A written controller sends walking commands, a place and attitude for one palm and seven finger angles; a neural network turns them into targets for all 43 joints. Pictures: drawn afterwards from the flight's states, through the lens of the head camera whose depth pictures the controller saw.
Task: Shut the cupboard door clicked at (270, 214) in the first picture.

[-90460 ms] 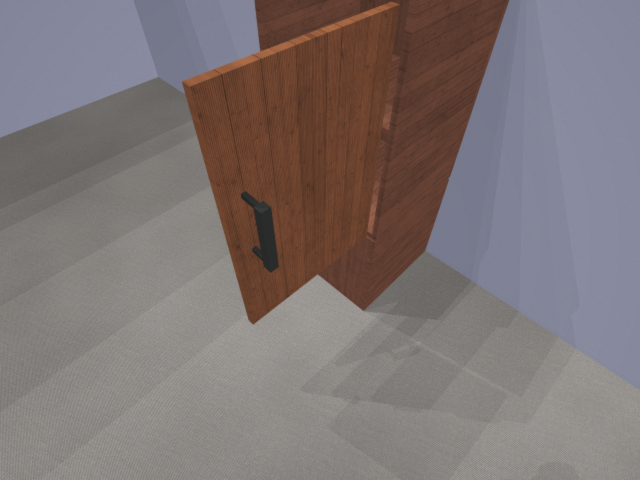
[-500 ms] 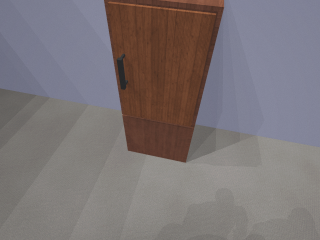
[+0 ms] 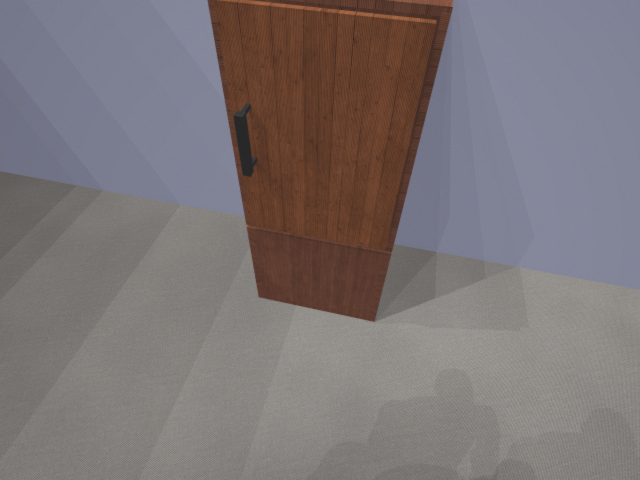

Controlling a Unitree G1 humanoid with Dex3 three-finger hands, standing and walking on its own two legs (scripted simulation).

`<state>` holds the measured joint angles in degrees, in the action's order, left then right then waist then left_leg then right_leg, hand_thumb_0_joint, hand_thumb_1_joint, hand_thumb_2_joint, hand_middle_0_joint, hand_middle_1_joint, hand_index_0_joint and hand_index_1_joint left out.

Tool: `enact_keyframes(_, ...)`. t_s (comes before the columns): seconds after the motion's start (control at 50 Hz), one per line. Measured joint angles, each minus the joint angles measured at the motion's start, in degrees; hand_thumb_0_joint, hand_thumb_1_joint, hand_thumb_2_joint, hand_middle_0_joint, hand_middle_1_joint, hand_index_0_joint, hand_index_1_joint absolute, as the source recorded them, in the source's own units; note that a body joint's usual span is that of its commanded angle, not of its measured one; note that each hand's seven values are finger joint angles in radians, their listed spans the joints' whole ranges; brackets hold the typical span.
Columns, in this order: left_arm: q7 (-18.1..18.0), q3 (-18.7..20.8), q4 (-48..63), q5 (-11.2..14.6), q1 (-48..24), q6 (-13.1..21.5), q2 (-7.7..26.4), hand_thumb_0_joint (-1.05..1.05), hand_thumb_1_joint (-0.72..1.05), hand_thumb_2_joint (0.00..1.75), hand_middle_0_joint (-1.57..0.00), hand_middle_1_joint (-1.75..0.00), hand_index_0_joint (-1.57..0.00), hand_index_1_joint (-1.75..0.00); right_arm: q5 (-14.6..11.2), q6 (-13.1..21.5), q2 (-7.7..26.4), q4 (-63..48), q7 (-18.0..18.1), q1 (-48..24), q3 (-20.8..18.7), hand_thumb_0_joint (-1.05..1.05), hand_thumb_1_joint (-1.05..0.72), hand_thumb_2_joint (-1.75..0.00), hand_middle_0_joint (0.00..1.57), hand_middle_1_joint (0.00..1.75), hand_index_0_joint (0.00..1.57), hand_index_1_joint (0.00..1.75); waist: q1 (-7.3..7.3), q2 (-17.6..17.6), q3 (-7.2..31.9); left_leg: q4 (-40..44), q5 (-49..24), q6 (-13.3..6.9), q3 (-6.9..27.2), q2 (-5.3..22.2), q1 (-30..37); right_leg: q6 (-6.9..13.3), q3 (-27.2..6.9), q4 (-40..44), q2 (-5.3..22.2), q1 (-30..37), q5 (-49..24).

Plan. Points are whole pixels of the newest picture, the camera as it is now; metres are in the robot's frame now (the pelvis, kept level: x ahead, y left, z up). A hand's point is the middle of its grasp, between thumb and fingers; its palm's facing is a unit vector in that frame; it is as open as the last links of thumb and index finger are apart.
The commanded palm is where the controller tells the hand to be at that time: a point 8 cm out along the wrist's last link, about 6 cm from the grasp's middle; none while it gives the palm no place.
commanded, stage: look to check the result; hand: left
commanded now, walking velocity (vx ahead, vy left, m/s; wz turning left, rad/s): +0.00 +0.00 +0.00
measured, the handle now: (247, 140) +0.80 +0.21 -0.04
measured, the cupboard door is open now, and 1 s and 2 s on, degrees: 0 0 0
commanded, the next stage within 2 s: stand and wait in 0.06 s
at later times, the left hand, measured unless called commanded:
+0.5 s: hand out of the picture +0.01 +0.19 -0.17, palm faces +0.02 -0.97 -0.22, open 7.4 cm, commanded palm none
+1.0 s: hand out of the picture +0.02 +0.19 -0.17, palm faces +0.02 -0.97 -0.23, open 7.4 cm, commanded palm none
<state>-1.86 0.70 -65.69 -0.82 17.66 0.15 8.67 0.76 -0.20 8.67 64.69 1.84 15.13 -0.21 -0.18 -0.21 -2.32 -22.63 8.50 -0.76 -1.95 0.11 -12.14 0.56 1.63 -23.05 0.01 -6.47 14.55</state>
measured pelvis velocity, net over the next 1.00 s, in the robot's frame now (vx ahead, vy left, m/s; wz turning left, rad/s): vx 0.02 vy -0.01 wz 0.00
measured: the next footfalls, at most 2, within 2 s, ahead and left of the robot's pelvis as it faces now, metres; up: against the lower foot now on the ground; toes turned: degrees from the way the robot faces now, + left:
none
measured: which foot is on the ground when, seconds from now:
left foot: down 0.00-1.00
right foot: down 0.00-1.00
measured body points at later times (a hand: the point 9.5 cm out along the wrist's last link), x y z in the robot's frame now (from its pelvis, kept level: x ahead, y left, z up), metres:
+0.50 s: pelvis +0.01 -0.01 +0.00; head +0.01 +0.00 +0.45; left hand +0.01 +0.24 -0.16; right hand +0.03 -0.25 -0.15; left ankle +0.04 +0.11 -0.74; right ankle -0.02 -0.11 -0.74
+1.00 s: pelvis +0.02 -0.01 +0.00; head +0.03 +0.00 +0.45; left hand +0.02 +0.24 -0.16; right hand +0.05 -0.25 -0.15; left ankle +0.04 +0.11 -0.74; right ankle -0.02 -0.11 -0.74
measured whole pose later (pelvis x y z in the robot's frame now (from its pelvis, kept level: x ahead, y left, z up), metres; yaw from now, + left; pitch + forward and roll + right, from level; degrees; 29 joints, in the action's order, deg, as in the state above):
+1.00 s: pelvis +0.02 -0.01 +0.00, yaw +0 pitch -2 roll +0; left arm -1.4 0.6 -65.6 -0.7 14.3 0.5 11.8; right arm 0.7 0.0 11.7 65.1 1.6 11.6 0.1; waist 0.0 -0.5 -2.8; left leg -20.4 8.9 -0.2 -1.7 0.4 -9.6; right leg 0.9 1.7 -19.3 -0.4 -3.3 14.2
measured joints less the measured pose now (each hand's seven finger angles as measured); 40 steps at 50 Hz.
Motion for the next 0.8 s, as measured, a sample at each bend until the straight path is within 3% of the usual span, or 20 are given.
enact_keyframes(0.8, 0.4, -0.1, 0.1, 0.1, -3.0, 0.3, 3.1, 0.0, 0.9, 0.9, -0.2, -0.3, -0.2, -0.3, 0.0, 0.1, 3.0, 0.4, -0.2, -3.2, 0.3, 0.0, -0.9, -0.9, 0.2, 0.3, 0.2, 0.3, 0.1, -0.2, -0.5, 1.9, 0.2, 0.5, 0.3, 0.4, 2.1, 0.4, 0.2, 3.3, -0.5, 2.8, -0.5)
